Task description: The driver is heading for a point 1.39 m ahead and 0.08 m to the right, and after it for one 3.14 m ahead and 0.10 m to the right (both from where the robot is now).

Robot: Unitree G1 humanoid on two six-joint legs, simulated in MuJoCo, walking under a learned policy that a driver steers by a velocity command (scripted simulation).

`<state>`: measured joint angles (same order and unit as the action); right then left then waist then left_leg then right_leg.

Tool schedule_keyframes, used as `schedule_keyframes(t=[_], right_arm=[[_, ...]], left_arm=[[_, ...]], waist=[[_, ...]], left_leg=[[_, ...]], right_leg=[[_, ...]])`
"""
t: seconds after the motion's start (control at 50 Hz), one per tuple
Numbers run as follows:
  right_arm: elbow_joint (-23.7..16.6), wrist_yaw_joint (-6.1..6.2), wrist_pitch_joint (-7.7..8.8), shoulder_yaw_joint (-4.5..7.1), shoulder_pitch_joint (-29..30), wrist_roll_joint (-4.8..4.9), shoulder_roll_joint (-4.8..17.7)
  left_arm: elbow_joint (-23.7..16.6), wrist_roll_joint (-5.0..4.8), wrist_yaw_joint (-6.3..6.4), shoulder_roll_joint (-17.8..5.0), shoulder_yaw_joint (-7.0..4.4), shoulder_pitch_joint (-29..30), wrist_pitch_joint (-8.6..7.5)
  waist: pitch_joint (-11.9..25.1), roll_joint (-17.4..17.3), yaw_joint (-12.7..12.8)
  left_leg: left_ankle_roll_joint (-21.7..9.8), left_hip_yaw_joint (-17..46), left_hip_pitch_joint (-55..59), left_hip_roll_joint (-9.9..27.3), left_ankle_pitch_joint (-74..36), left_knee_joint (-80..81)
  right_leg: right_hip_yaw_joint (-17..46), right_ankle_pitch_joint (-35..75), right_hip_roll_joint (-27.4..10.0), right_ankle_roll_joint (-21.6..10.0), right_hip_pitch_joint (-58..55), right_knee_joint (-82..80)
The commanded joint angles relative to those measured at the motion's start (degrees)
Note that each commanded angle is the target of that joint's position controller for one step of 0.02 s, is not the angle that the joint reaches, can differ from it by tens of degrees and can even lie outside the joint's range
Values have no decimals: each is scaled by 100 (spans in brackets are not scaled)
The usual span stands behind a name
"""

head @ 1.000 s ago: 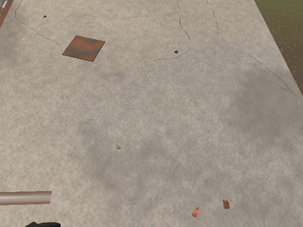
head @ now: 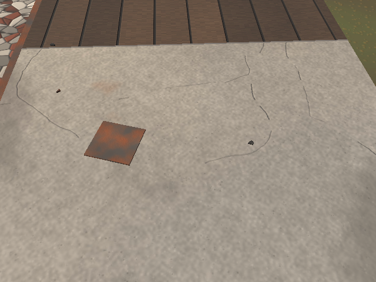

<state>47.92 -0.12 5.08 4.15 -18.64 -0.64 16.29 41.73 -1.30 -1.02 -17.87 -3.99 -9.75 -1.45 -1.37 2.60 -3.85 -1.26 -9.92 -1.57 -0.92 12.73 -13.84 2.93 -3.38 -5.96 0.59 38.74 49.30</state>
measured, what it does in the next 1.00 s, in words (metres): walks ahead: right foot, then left foot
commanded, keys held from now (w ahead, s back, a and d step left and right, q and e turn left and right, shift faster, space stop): w+e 0.32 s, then w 0.06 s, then w+q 0.62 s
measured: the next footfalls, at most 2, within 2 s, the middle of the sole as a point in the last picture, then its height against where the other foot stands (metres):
right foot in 0.20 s outside the picture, level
left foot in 0.72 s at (185, 249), level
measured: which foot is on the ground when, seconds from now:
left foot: down 0.00-0.18, up 0.20-0.70, down 0.72-1.00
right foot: up 0.00-0.18, down 0.20-0.72, up 0.74-1.00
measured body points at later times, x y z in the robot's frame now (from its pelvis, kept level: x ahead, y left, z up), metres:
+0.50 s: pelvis +0.27 -0.08 +0.00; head +0.29 -0.10 +0.45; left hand +0.41 +0.18 -0.10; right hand +0.38 -0.38 -0.10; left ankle +0.47 +0.06 -0.68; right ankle +0.22 -0.14 -0.74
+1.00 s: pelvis +0.58 -0.07 +0.00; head +0.61 -0.06 +0.45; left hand +0.77 +0.19 -0.09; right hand +0.64 -0.35 -0.11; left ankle +0.57 +0.00 -0.74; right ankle +0.68 -0.26 -0.68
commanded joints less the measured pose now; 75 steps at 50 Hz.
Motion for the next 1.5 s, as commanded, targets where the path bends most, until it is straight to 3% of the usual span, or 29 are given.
schedule_keyframes(t=[0.02, 0.12, 0.18, 0.2, 0.22, 0.24, 0.26, 0.3, 0.34, 0.48, 0.62, 0.68, 0.72, 0.74, 0.76, 0.78, 0.8, 0.84, 0.92, 1.04, 1.14, 1.2, 1.22, 1.24, 1.26, 1.28, 1.32, 1.38, 1.5], right_arm=[[-367, 56, 68, 211, 400, 53, 933], [-171, 62, -118, 308, 156, 200, 1189], [-220, 118, -246, 320, 283, 256, 1291], [-317, 138, -217, 212, 159, 112, 1045], [-668, 52, -60, -64, -346, -94, 211], [-698, -19, 149, 1, 312, 132, 694], [-876, -54, 255, 72, 844, 333, 955], [-788, 23, 310, 67, 836, 106, 874], [-715, 5, 183, 103, 598, 40, 867], [-784, -81, 34, -88, 1339, 81, 391], [-1088, -298, 71, -121, 2057, 199, 463], [-1090, -365, 55, -60, 1672, 168, 597], [-796, -302, 11, 167, 424, 129, 976], [-702, -237, -30, 283, -418, 130, 1391], [-669, -270, -8, 333, -554, 176, 1678], [-688, -257, -20, 199, -648, 243, 1105], [-765, -215, -32, 162, -349, 196, 975], [-920, -171, -58, 124, 194, 129, 872], [-1047, -76, -76, 101, 386, 120, 830], [-882, 99, -193, 178, -29, 191, 1033], [-768, 139, -302, 186, -308, 230, 969], [-862, 122, -332, 138, -104, 186, 773], [-953, 97, -305, 9, -108, 95, 441], [-1065, 92, -249, -109, -941, 230, 91], [-908, 108, -224, -53, -997, 275, 564], [-924, 102, -230, 34, -419, 254, 878], [-1102, 93, -205, 42, 282, 125, 800], [-1120, 10, -196, -3, 243, 164, 500], [-1350, -87, -111, -179, 1175, 99, 209]], left_arm=[[-490, 11, -123, -46, 56, 415, -54], [-847, 18, -246, -227, 3, 875, -20], [-541, 8, -187, -761, -325, -636, 32], [-309, -23, -66, -1258, -534, -1599, 97], [-385, -78, -40, -1875, -584, -1318, 44], [-563, -32, -75, -1346, -426, -1448, -56], [-498, 28, -95, -1049, -330, -1262, -149], [-580, 37, -70, -734, -229, -570, -192], [-717, 141, -18, -562, -160, -250, -207], [-327, 119, 117, -667, -127, -639, -295], [174, 112, 107, -803, -167, -1068, -262], [197, 111, 171, -916, -209, -899, -174], [115, 130, 244, -912, -182, -728, -82], [-26, 246, 303, -721, -84, -862, -99], [-140, 291, 182, -74, 113, -1550, -243], [-105, 142, 91, -546, 60, -1102, -419], [-317, -38, 26, -744, 12, -519, -544], [-429, 134, 67, -689, 9, -44, -642], [-449, 236, 105, -505, 8, -314, -462], [-715, 195, 89, -206, 124, 840, -471], [-822, 94, 2, -466, 14, 1163, -576], [-602, 127, 48, -748, -156, 208, -649], [-518, 223, 92, -1016, -233, -630, -659], [-268, 268, 70, -1450, -357, -1196, -572], [-244, 107, 15, -984, -269, -1223, -547], [-268, 92, 18, -636, -174, -998, -529], [-244, 173, 7, -447, -86, -562, -474], [-124, 168, 3, -321, -30, -483, -500], [148, 50, 32, -777, -132, -667, -448]], waist=[[-327, -482, 71], [-375, -549, 73], [618, -610, 1000], [1160, 5, 1358], [1649, 1450, 596], [2139, 639, 1070], [1292, 359, 1102], [580, -152, 608], [486, 17, 311], [61, 89, 634], [-351, -7, 911], [-28, 150, 629], [813, 71, -47], [1480, -573, -301], [2013, -1986, 193], [2065, -1348, -184], [1273, -1032, -234], [493, -151, 57], [319, -507, 439], [118, -661, 28], [143, -823, 12], [572, -930, 570], [1354, -454, 925], [2051, 1360, 625], [1750, 1149, 724], [963, 551, 866], [183, 66, 740], [142, 367, 474], [-4, 183, 680]], left_leg=[[-836, 393, -257, 1627, -1495, 722], [-609, 23, 601, 1820, -2757, 74], [-285, -379, 221, 1510, -4862, -2329], [0, -391, -1197, 1259, -3165, -4109], [354, 209, -3739, 63, 2006, -6039], [250, 1452, -4309, 59, 2135, -6546], [107, 1447, -4705, 299, 1547, -6407], [89, 1458, -4078, 702, 776, -5433], [189, 1476, -3446, 830, 456, -5006], [413, 1114, -3221, 729, -1804, -2727], [-56, 1153, -3803, 508, -1629, -1769], [-329, 893, -3237, 184, -841, -1715], [-620, 616, -1409, -238, -937, -1569], [-1007, 2012, 269, 688, -1257, -1636], [-2098, 5086, 2143, 1883, -37, -995], [-1945, 5499, 2386, 1854, 848, -473], [-1722, 4750, 1770, 1718, 704, -342], [-1549, 3835, 357, 1345, -481, -187], [-1617, 3143, -710, 1022, -1649, 120], [-1134, 2536, -1453, 476, -1319, 46], [-963, 3316, -690, 756, -862, -582], [-679, 3335, -744, 522, -1347, -1590], [-488, 2863, -1291, 222, -793, -3012], [-90, 2059, -3258, -598, 1661, -4799], [-19, 2139, -4032, -204, 2034, -5604], [12, 2122, -4234, -26, 1512, -5843], [55, 1849, -4101, 265, 884, -5501], [70, 1626, -3602, 500, 656, -4809], [167, 1222, -3277, 587, -740, -2773]], right_leg=[[-134, 526, -67, -87, -137, -708], [-549, -309, 190, -456, -268, -1282], [-985, -546, 935, -913, -2593, -1660], [87, -482, 396, -1244, -4379, -1796], [3412, -1625, -1030, -2334, -6052, -2455], [4395, -2280, -1317, -2393, -6169, -3267], [3592, -1790, -1173, -2097, -5603, -3368], [2383, -548, -701, -1777, -4077, -3356], [1917, 232, -499, -1750, -3318, -3576], [465, 783, -111, -1358, -2795, -3932], [252, 768, -741, -1193, -4171, -3805], [-37, 2797, -775, -969, -4575, -3089], [-477, 4280, -408, -676, -4219, -1309], [-674, 2595, -147, -434, -2938, 453], [-327, -2433, 1114, -32, -478, 2314], [476, -2798, 896, -109, 201, 2796], [456, -2312, 630, -188, 558, 2703], [312, -1692, 266, -167, 258, 1846], [179, -1447, 125, 152, -326, 882], [-4, 733, 541, 406, -1030, -1424], [269, 421, 674, 212, -1282, -2192], [214, 95, 504, -215, -2726, -2563], [971, -193, -364, -592, -4099, -2401], [3483, -1369, -1554, -1557, -5925, -2765], [4311, -2651, -1717, -1583, -5802, -3143], [3531, -2641, -1439, -1352, -5129, -3256], [2329, -1271, -981, -1217, -3964, -3436], [1530, -324, -649, -1240, -3361, -3743], [609, 421, -534, -1278, -3080, -4088]])
Velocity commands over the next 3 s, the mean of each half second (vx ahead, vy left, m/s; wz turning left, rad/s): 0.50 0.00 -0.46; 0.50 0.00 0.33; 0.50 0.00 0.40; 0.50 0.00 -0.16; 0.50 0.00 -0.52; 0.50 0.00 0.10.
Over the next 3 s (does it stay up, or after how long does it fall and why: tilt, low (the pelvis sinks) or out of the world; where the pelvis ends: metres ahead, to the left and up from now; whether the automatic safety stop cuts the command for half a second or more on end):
stays up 1.67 -0.04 0.00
